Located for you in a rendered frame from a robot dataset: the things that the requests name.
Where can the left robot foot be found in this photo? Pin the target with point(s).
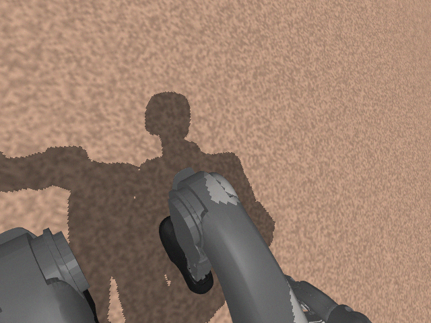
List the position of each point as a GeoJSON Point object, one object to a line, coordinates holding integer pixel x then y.
{"type": "Point", "coordinates": [91, 304]}

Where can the right robot hand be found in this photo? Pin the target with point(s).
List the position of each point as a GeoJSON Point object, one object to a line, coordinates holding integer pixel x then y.
{"type": "Point", "coordinates": [318, 304]}

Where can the right robot arm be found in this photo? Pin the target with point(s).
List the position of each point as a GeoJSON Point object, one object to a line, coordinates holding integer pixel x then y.
{"type": "Point", "coordinates": [345, 314]}

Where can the right robot foot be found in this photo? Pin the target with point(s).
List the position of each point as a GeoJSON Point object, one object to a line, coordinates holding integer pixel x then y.
{"type": "Point", "coordinates": [177, 256]}

